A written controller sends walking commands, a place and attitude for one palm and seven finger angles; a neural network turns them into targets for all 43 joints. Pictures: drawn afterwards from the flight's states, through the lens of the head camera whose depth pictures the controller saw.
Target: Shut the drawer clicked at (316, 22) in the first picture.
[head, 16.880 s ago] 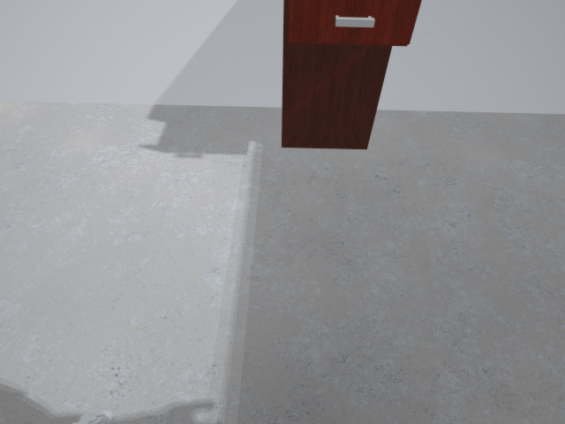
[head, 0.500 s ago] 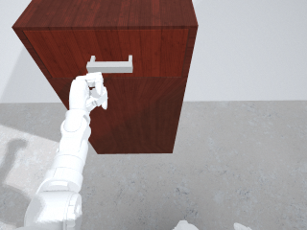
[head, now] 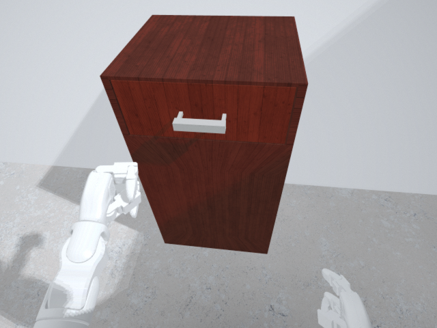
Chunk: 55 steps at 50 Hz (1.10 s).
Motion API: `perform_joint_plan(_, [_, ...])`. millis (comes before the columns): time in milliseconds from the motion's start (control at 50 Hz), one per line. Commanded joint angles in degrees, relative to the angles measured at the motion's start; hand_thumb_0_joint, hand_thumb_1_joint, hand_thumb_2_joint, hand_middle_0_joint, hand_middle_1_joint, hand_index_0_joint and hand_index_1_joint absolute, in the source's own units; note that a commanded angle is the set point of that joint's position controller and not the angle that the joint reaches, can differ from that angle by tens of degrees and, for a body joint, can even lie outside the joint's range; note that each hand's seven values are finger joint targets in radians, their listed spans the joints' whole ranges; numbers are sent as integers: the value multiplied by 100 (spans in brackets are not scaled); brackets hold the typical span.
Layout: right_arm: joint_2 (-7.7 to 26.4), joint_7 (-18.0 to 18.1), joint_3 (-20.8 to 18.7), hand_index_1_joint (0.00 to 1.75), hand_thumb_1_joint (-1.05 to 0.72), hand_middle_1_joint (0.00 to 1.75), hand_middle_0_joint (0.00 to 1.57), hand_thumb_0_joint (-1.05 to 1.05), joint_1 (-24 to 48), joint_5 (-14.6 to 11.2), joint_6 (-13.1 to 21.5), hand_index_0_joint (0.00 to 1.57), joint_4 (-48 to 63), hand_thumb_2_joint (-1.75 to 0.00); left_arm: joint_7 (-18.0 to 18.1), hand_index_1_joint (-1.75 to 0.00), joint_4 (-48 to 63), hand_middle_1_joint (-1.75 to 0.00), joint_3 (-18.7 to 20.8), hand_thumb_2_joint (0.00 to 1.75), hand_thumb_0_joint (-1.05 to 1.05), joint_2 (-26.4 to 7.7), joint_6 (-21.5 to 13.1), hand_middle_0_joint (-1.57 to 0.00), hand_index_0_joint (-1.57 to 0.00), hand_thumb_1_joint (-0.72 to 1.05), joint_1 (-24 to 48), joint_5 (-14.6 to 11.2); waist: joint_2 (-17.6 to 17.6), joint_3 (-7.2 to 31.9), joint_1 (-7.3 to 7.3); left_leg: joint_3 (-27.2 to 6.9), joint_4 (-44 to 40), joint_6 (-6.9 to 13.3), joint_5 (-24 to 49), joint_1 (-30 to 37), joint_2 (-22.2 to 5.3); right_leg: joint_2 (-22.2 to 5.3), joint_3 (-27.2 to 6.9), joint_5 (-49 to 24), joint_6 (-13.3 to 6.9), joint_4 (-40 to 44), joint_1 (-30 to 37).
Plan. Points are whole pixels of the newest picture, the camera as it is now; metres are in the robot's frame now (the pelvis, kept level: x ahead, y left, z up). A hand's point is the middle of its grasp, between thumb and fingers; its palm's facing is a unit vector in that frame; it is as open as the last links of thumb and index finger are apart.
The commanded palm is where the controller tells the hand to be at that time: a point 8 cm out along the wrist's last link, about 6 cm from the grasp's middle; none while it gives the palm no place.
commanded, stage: draw the hand back to the body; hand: left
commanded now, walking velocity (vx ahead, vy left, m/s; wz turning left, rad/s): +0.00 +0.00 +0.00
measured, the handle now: (200, 120) +0.60 +0.10 +0.05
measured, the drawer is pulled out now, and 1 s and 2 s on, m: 0.00 0.00 0.00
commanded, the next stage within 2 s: step back with the hand held close in 0.70 s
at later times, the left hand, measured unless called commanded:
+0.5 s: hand (49, 231) +0.20 +0.24 +0.17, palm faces +0.38 -0.84 -0.39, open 3.2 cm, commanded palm +0.14 +0.29 +0.18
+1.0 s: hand (37, 232) +0.20 +0.25 +0.18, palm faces +0.38 -0.81 -0.45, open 3.2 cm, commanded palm +0.13 +0.29 +0.18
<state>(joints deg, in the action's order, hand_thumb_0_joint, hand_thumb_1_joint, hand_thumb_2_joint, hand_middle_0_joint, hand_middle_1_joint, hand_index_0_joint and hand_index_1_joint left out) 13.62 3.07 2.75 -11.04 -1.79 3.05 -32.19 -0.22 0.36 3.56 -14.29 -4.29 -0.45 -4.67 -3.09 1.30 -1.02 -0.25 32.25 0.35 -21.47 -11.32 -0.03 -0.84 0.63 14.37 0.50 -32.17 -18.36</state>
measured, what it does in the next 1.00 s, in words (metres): stands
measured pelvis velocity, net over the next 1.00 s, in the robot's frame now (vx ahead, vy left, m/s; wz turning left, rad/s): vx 0.00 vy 0.01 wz -0.02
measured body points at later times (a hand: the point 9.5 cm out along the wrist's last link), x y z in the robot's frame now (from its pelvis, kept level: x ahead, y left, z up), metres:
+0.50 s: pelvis +0.02 +0.01 +0.01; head -0.01 -0.02 +0.46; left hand +0.18 +0.29 +0.19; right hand +0.20 -0.20 -0.08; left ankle -0.05 +0.12 -0.73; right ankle +0.03 -0.13 -0.73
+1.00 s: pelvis +0.00 +0.01 +0.01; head +0.00 -0.01 +0.46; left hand +0.17 +0.29 +0.20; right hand +0.18 -0.22 -0.07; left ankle -0.05 +0.12 -0.73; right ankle +0.03 -0.13 -0.73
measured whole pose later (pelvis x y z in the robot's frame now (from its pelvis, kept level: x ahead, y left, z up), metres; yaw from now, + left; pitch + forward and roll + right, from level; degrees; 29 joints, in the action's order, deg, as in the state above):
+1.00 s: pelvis +0.00 +0.01 +0.01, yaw -1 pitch -1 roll -1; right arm 13.3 3.4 1.3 -10.7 0.6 4.4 -34.1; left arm 5.6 27.0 20.8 -19.6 -9.9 -30.4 -2.3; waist -3.4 -0.2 -1.0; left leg 0.7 26.8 0.9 -18.8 -7.1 -0.2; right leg -0.6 -0.2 10.4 1.1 -25.0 -13.6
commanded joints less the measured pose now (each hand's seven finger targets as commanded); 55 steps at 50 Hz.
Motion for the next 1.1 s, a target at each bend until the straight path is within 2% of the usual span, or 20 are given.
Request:
perform_joint_plan(0, [532,137,-165,30,-90,30,20,0,640,44,234,20,747,-90,317,-160,1839,-160,457,90,0,-827,-287,-140,-140,90,1284,109,180,625,25,51,-925,151,1252,-65,26,37,73,-717,-185,740,1210])
perform_joint_plan(40, [478,141,-147,30,-90,30,20,0,614,86,293,20,722,-90,394,-160,2115,-160,562,90,0,-862,-303,-140,-140,90,928,145,-113,774,-24,39,-1020,124,1482,154,22,21,110,-919,-202,758,1410])
perform_joint_plan(140, [476,112,-152,30,-90,30,20,0,683,163,405,20,687,-90,458,-160,2718,-160,676,90,0,-871,-309,-140,-140,90,-58,156,36,601,-103,14,-1141,105,2048,315,-24,36,146,-1340,-191,837,1644])
perform_joint_plan(180, [475,86,-167,30,-90,30,20,0,685,184,411,20,658,-90,479,-160,2796,-160,882,90,0,-959,-298,-140,-140,90,-465,151,207,461,-133,8,-1175,99,2056,251,-36,41,149,-1365,-190,873,1698])
perform_joint_plan(240, [470,70,-188,30,-90,30,20,0,698,196,415,20,630,-90,501,-160,3050,-160,1107,90,0,-1031,-305,-140,-140,90,-963,153,59,362,-175,6,-1184,78,2183,249,-57,31,143,-1406,-195,878,1736])
perform_joint_plan(280, [459,61,-222,30,-90,30,20,0,687,200,434,20,640,-90,515,-160,3280,-160,1292,90,0,-1112,-330,-140,-140,90,-1325,151,181,432,-204,23,-1145,88,2353,287,-70,28,130,-1545,-181,864,1793])
perform_joint_plan(300, [485,60,-228,30,-90,30,20,0,709,217,453,20,625,-90,518,-160,3320,-160,1400,90,0,-1178,-314,-140,-140,90,-1521,146,53,375,-246,17,-1147,81,2372,246,-78,40,118,-1538,-186,888,1801])
perform_joint_plan(360, [454,70,-247,30,-90,30,20,0,661,205,499,20,637,-90,555,-160,3620,-160,1597,90,0,-1252,-346,-140,-140,90,-1894,137,82,453,-257,44,-1106,81,2526,285,-86,17,98,-1697,-164,868,1855])
perform_joint_plan(480, [453,123,-283,30,-90,30,20,0,618,183,647,20,617,-90,640,-160,3952,-160,2063,90,0,-1502,-393,-140,-140,90,-2461,130,7,282,-326,31,-1102,60,2373,252,-108,42,93,-1516,-164,885,1756])
perform_joint_plan(500, [481,138,-288,30,-90,30,20,0,650,171,680,20,612,-90,647,-160,4031,-160,2153,90,0,-1565,-397,-140,-140,90,-2527,137,-103,232,-353,-2,-1086,48,2431,239,-118,69,76,-1501,-182,896,1743])
perform_joint_plan(540, [465,135,-278,30,-90,30,20,0,598,185,715,20,543,-90,624,-160,3900,-160,1843,90,0,-1267,-398,-140,-140,90,-2394,156,-37,-39,-247,29,-1111,62,2267,243,-113,34,112,-1356,-161,920,1528])
perform_joint_plan(600, [528,156,-304,30,-90,30,20,0,604,186,741,20,498,-90,635,-160,3770,-160,1766,90,0,-1235,-371,-140,-140,90,-2225,175,103,-186,-230,-9,-1141,104,1907,228,-119,52,102,-1025,-168,987,1390])
perform_joint_plan(700, [510,193,-280,30,-90,30,20,0,620,202,806,20,501,-90,701,-160,3888,-160,1961,90,0,-1441,-403,-140,-140,90,-2173,196,-157,20,-315,-35,-1179,79,1805,198,-88,38,74,-979,-192,917,1588])
perform_joint_plan(800, [472,178,-262,30,-90,30,20,0,658,204,840,20,521,-90,678,-160,3863,-160,2013,90,0,-1427,-408,-140,-140,90,-2285,174,-110,-31,-346,-29,-1186,59,1899,132,-94,53,55,-1103,-200,919,1663])
perform_joint_plan(820, [657,143,-313,30,-90,30,20,0,558,187,696,20,690,-90,719,-160,4313,-160,2876,90,0,-2224,-734,-140,-140,90,-1459,174,46,-479,4,-48,-1058,217,1232,-400,-178,-222,-718,-1410,-238,1204,1168])
perform_joint_plan(860, [562,124,-363,30,-90,30,20,0,480,197,532,20,589,-90,636,-160,3473,-160,2321,90,0,-1458,-797,-140,-140,90,-2502,193,516,-356,38,-79,-873,205,1051,-248,-129,-435,-826,-1179,-284,1374,900])
perform_joint_plan(880, [597,108,-390,30,-90,30,20,0,490,217,469,20,597,-90,618,-160,3547,-160,2189,90,0,-1340,-845,-140,-140,90,-2714,205,390,-153,61,-52,-861,211,1222,-163,-157,-458,-760,-1327,-273,1300,917])
perform_joint_plan(980, [634,102,-507,30,-90,30,20,0,572,203,257,20,793,-90,667,-160,3927,-160,2334,90,0,-1490,-973,-140,-140,90,-3312,215,91,675,36,-165,-991,232,2466,-212,-345,-315,-330,-2464,-116,522,1397])
perform_joint_plan(1020, [609,132,-530,30,-90,30,20,0,610,186,180,20,875,-90,693,-160,4012,-160,2504,90,0,-1629,-983,-140,-140,90,-3448,208,161,834,-6,-213,-954,204,2821,-356,-375,-303,-272,-2763,-98,309,1552])
perform_joint_plan(1080, [599,163,-575,30,-90,30,20,0,595,151,94,20,971,-90,727,-160,4202,-160,2611,90,0,-1750,-1014,-140,-140,90,-3479,202,216,919,15,-201,-847,211,2788,-574,-378,-337,-342,-3044,-75,147,1599])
